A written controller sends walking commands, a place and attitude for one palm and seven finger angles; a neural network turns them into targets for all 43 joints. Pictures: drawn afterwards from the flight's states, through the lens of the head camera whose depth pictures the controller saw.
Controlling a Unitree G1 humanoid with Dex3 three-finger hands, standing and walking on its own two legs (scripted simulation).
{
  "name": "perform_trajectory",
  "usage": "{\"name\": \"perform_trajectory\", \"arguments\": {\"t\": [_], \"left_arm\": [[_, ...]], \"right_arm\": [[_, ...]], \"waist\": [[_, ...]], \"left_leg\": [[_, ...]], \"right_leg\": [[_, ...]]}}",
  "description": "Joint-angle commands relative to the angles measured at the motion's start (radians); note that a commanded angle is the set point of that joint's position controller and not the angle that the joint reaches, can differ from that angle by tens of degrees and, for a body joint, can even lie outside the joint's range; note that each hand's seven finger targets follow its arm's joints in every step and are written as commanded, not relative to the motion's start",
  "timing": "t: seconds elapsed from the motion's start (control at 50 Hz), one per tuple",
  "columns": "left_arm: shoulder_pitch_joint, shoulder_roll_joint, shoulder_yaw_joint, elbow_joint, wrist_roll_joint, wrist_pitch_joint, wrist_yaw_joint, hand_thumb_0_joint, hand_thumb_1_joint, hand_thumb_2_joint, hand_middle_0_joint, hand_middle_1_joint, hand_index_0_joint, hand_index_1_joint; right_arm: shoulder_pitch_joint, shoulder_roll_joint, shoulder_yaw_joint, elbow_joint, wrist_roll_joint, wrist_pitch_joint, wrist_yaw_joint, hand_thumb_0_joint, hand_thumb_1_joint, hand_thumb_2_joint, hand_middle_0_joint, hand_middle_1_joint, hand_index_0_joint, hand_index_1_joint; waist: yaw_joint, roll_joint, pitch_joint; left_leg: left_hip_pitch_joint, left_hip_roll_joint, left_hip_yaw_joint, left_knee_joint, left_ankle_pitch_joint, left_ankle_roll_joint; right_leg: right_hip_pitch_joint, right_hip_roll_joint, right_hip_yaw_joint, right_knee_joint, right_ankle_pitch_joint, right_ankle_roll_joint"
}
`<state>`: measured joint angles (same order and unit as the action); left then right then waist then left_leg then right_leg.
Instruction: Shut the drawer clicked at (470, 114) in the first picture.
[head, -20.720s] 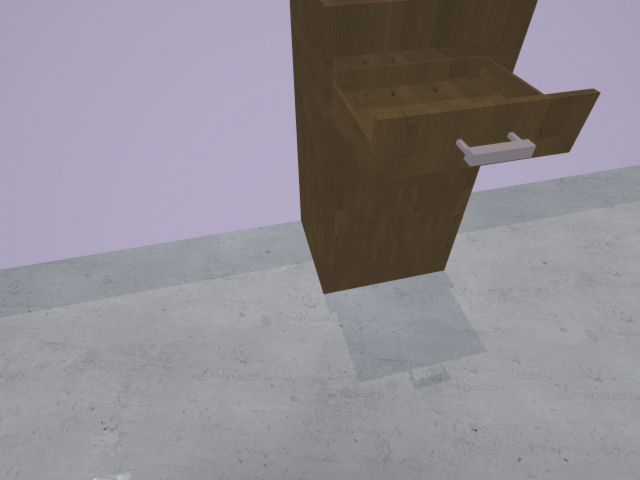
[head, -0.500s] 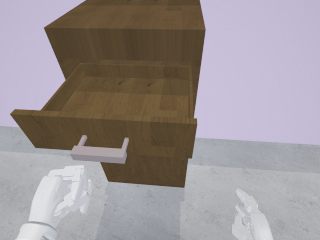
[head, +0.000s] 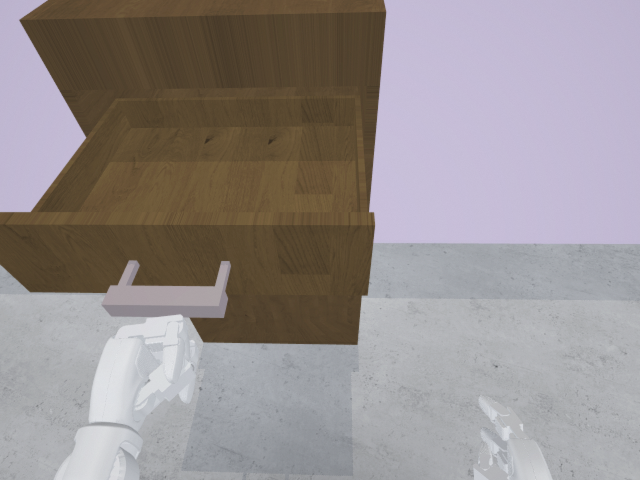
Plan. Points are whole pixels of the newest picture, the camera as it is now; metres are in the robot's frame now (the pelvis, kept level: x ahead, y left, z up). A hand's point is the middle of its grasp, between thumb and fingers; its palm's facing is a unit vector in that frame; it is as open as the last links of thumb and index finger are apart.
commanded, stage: bring the fist close to the handle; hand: left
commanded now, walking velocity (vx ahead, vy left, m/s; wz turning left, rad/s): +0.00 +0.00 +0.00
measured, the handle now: (172, 285) +0.32 +0.19 +0.10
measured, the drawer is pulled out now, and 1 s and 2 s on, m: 0.30 0.28 0.15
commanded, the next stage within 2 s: push the drawer shut in 0.32 s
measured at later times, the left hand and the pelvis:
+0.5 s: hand (187, 359) +0.23 +0.15 +0.10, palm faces +0.02 -1.00 -0.07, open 3.3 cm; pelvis +0.02 -0.01 +0.00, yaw +1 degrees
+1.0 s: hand (185, 335) +0.26 +0.16 +0.09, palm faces +0.01 -1.00 -0.07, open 2.9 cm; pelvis -0.01 -0.01 +0.00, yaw +1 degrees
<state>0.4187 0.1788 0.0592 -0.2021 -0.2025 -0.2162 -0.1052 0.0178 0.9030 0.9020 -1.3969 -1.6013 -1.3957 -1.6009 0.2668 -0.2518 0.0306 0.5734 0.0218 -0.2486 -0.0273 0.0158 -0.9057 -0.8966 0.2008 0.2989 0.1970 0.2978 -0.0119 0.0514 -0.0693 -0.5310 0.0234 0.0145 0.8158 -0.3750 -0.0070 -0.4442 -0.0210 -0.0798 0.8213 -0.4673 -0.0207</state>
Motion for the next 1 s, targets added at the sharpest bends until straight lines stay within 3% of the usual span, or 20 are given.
{"name": "perform_trajectory", "arguments": {"t": [0.0,0.06,0.08,0.16,0.28,0.4,0.46,0.48,0.56,0.58,0.6,0.68,0.7,0.74,0.76,0.78,0.84,0.92,0.96,0.98], "left_arm": [[-0.047,0.122,0.105,-0.237,-0.016,-0.092,0.001,0.000,0.900,0.900,-1.400,-1.600,-1.400,-1.600],[-0.023,0.120,0.115,-0.207,-0.022,-0.081,-0.006,0.000,0.900,0.900,-1.400,-1.600,-1.400,-1.600],[-0.012,0.087,0.081,-0.202,-0.026,-0.077,-0.014,0.000,0.900,0.900,-1.400,-1.600,-1.400,-1.600],[-0.015,0.136,0.134,-0.163,-0.042,-0.060,-0.040,0.000,0.900,0.900,-1.400,-1.600,-1.400,-1.600],[-0.054,0.132,0.130,-0.222,-0.055,-0.104,-0.059,0.000,0.900,0.900,-1.400,-1.600,-1.400,-1.600],[-0.031,0.126,0.125,-0.174,-0.059,-0.111,-0.075,0.000,0.900,0.900,-1.400,-1.600,-1.400,-1.600],[-0.121,0.150,0.132,-0.140,-0.051,-0.096,-0.077,0.000,0.900,0.900,-1.400,-1.600,-1.400,-1.600],[-0.130,0.124,0.109,-0.135,-0.051,-0.091,-0.080,0.000,0.900,0.900,-1.400,-1.600,-1.400,-1.600],[-0.170,0.176,0.172,-0.109,-0.057,-0.085,-0.070,0.000,0.900,0.900,-1.400,-1.600,-1.400,-1.600],[-0.186,0.145,0.146,-0.111,-0.059,-0.086,-0.072,0.000,0.900,0.900,-1.400,-1.600,-1.400,-1.600],[-0.220,0.158,0.155,-0.117,-0.061,-0.089,-0.070,0.000,0.900,0.900,-1.400,-1.600,-1.400,-1.600],[-0.339,0.131,0.115,-0.073,-0.059,-0.091,-0.060,0.000,0.900,0.900,-1.400,-1.600,-1.400,-1.600],[-0.362,0.159,0.144,-0.060,-0.062,-0.092,-0.058,0.000,0.900,0.900,-1.400,-1.600,-1.400,-1.600],[-0.412,0.144,0.123,-0.043,-0.062,-0.097,-0.064,0.000,0.900,0.900,-1.400,-1.600,-1.400,-1.600],[-0.439,0.172,0.144,-0.028,-0.056,-0.100,-0.058,0.000,0.900,0.900,-1.400,-1.600,-1.400,-1.600],[-0.466,0.149,0.123,-0.022,-0.058,-0.100,-0.062,0.000,0.900,0.900,-1.400,-1.600,-1.400,-1.600],[-0.543,0.153,0.115,0.008,-0.058,-0.100,-0.064,0.000,0.900,0.900,-1.400,-1.600,-1.400,-1.600],[-0.657,0.139,0.081,0.055,-0.050,-0.091,-0.051,0.000,0.900,0.900,-1.400,-1.600,-1.400,-1.600],[-0.679,0.178,0.114,0.108,-0.045,-0.085,-0.040,0.000,0.900,0.900,-1.400,-1.600,-1.400,-1.600],[-0.714,0.174,0.112,0.123,-0.046,-0.087,-0.037,0.000,0.900,0.900,-1.400,-1.600,-1.400,-1.600]], "right_arm": [[-0.094,-0.101,-0.049,-0.179,0.011,-0.051,-0.003,0.000,-0.900,-0.900,0.200,0.300,0.200,0.300],[-0.100,-0.099,-0.052,-0.170,0.016,-0.042,-0.003,0.000,-0.900,-0.900,0.200,0.300,0.200,0.300],[-0.095,-0.098,-0.048,-0.175,0.015,-0.037,-0.001,0.000,-0.900,-0.900,0.200,0.300,0.200,0.300],[-0.101,-0.107,-0.053,-0.165,0.017,-0.020,-0.011,0.000,-0.900,-0.900,0.200,0.300,0.200,0.300],[-0.092,-0.101,-0.051,-0.168,0.017,-0.024,-0.014,0.000,-0.900,-0.900,0.200,0.300,0.200,0.300],[-0.086,-0.105,-0.055,-0.162,0.020,-0.024,-0.011,0.000,-0.900,-0.900,0.200,0.300,0.200,0.300],[-0.094,-0.115,-0.052,-0.153,0.020,-0.014,-0.015,0.000,-0.900,-0.900,0.200,0.300,0.200,0.300],[-0.096,-0.114,-0.050,-0.159,0.018,-0.013,-0.015,0.000,-0.900,-0.900,0.200,0.300,0.200,0.300],[-0.100,-0.118,-0.049,-0.154,0.017,-0.003,-0.018,0.000,-0.900,-0.900,0.200,0.300,0.200,0.300],[-0.101,-0.113,-0.047,-0.161,0.017,-0.003,-0.017,0.000,-0.900,-0.900,0.200,0.300,0.200,0.300],[-0.099,-0.113,-0.047,-0.158,0.019,-0.003,-0.017,0.000,-0.900,-0.900,0.200,0.300,0.200,0.300],[-0.110,-0.115,-0.041,-0.138,0.018,-0.005,-0.019,0.000,-0.900,-0.900,0.200,0.300,0.200,0.300],[-0.103,-0.120,-0.044,-0.131,0.019,-0.005,-0.021,0.000,-0.900,-0.900,0.200,0.300,0.200,0.300],[-0.116,-0.122,-0.042,-0.128,0.020,-0.007,-0.023,0.000,-0.900,-0.900,0.200,0.300,0.200,0.300],[-0.118,-0.125,-0.043,-0.115,0.021,-0.006,-0.026,0.000,-0.900,-0.900,0.200,0.300,0.200,0.300],[-0.119,-0.122,-0.041,-0.113,0.019,-0.005,-0.026,0.000,-0.900,-0.900,0.200,0.300,0.200,0.300],[-0.126,-0.123,-0.041,-0.104,0.025,-0.009,-0.029,0.000,-0.900,-0.900,0.200,0.300,0.200,0.300],[-0.131,-0.126,-0.035,-0.092,0.026,-0.008,-0.032,0.000,-0.900,-0.900,0.200,0.300,0.200,0.300],[-0.128,-0.134,-0.036,-0.081,0.026,-0.002,-0.036,0.000,-0.900,-0.900,0.200,0.300,0.200,0.300],[-0.133,-0.131,-0.035,-0.077,0.027,0.002,-0.037,0.000,-0.900,-0.900,0.200,0.300,0.200,0.300]], "waist": [[0.015,-0.034,-0.176],[0.011,-0.037,-0.151],[0.005,-0.040,-0.130],[-0.002,-0.119,-0.088],[-0.008,-0.040,-0.128],[-0.015,-0.077,-0.137],[-0.026,-0.077,-0.103],[-0.024,-0.071,-0.112],[-0.007,-0.085,-0.154],[-0.009,-0.076,-0.162],[-0.014,-0.053,-0.160],[-0.035,-0.045,-0.106],[-0.037,-0.068,-0.122],[-0.041,-0.079,-0.128],[-0.043,-0.071,-0.121],[-0.042,-0.064,-0.139],[-0.045,-0.038,-0.153],[-0.055,-0.031,-0.145],[-0.054,-0.073,-0.129],[-0.053,-0.058,-0.128]], "left_leg": [[0.142,-0.024,-0.016,-0.102,0.201,0.031],[0.134,-0.022,-0.009,-0.096,0.211,0.031],[0.132,-0.024,-0.009,-0.098,0.218,0.031],[0.096,-0.028,-0.007,-0.086,0.200,0.034],[0.144,-0.031,-0.007,-0.081,0.238,0.036],[0.141,-0.030,-0.012,-0.076,0.246,0.037],[0.127,-0.031,-0.012,-0.076,0.220,0.038],[0.134,-0.033,-0.013,-0.081,0.220,0.038],[0.142,-0.033,-0.012,-0.087,0.253,0.038],[0.152,-0.034,-0.009,-0.091,0.255,0.038],[0.160,-0.033,-0.009,-0.091,0.255,0.037],[0.155,-0.031,-0.020,-0.100,0.197,0.037],[0.155,-0.029,-0.023,-0.101,0.189,0.037],[0.154,-0.031,-0.025,-0.106,0.169,0.037],[0.153,-0.029,-0.025,-0.104,0.162,0.038],[0.162,-0.032,-0.025,-0.110,0.158,0.039],[0.178,-0.030,-0.031,-0.122,0.130,0.036],[0.181,-0.029,-0.042,-0.138,0.083,0.036],[0.164,-0.025,-0.044,-0.144,0.059,0.038],[0.167,-0.026,-0.043,-0.152,0.050,0.036]], "right_leg": [[0.016,0.017,0.030,-0.142,0.303,0.013],[0.024,0.015,0.037,-0.156,0.335,0.017],[0.016,0.017,0.032,-0.153,0.352,0.018],[0.027,0.005,0.063,-0.184,0.386,0.035],[0.028,0.008,0.057,-0.167,0.430,0.031],[0.028,0.006,0.054,-0.164,0.459,0.037],[0.013,0.006,0.063,-0.178,0.412,0.035],[0.011,0.006,0.060,-0.175,0.410,0.034],[0.058,0.003,0.063,-0.173,0.464,0.034],[0.052,0.005,0.058,-0.170,0.464,0.034],[0.042,0.006,0.056,-0.169,0.459,0.033],[-0.010,0.012,0.054,-0.188,0.354,0.028],[-0.007,0.014,0.055,-0.190,0.337,0.028],[-0.009,0.013,0.058,-0.195,0.307,0.029],[-0.013,0.013,0.064,-0.203,0.288,0.027],[-0.010,0.013,0.063,-0.202,0.281,0.026],[-0.020,0.015,0.057,-0.206,0.235,0.022],[-0.040,0.016,0.058,-0.218,0.170,0.020],[-0.039,0.016,0.066,-0.236,0.133,0.022],[-0.042,0.016,0.065,-0.235,0.120,0.020]]}}
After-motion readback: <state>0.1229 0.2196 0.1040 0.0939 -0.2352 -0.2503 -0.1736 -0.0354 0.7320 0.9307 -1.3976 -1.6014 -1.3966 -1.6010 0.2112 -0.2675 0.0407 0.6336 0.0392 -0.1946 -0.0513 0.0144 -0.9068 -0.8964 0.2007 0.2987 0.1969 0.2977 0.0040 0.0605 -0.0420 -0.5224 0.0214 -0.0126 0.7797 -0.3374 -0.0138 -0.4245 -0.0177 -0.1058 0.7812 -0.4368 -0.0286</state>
